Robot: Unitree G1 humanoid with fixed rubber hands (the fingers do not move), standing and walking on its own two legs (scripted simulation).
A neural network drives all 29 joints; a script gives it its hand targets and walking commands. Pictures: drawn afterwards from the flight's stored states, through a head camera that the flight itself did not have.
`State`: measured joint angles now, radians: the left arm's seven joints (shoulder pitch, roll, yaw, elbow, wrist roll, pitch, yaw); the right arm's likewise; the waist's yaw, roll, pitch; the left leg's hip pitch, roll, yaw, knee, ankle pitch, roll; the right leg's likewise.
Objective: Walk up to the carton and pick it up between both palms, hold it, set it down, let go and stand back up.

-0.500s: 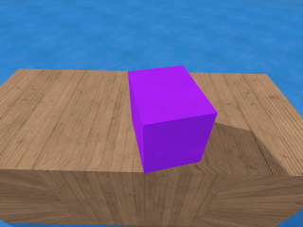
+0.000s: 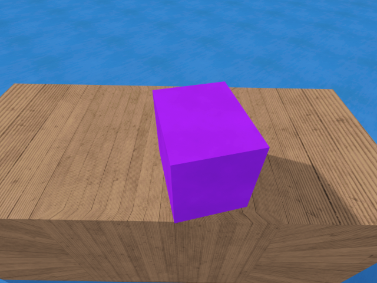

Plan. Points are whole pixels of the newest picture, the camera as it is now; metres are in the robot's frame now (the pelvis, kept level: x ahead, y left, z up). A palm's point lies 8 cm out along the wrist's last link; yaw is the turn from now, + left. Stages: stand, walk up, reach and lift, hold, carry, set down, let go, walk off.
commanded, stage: stand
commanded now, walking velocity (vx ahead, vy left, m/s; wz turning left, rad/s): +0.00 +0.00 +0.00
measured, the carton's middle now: (200, 149) +0.49 -0.02 -0.01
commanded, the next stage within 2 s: none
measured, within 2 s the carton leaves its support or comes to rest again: neither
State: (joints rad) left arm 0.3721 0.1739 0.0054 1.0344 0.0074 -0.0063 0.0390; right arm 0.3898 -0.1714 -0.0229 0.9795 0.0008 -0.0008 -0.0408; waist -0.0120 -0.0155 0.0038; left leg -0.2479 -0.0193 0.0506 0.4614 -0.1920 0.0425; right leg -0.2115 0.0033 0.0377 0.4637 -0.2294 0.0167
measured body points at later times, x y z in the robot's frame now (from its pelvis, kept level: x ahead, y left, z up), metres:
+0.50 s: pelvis +0.03 +0.00 +0.00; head +0.05 +0.01 +0.45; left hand +0.05 +0.23 -0.16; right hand +0.04 -0.23 -0.15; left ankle +0.04 +0.09 -0.74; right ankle +0.01 -0.13 -0.74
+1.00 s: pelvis +0.04 +0.00 +0.00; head +0.05 +0.02 +0.45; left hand +0.04 +0.23 -0.16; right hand +0.04 -0.22 -0.15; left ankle +0.04 +0.09 -0.74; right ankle +0.01 -0.13 -0.74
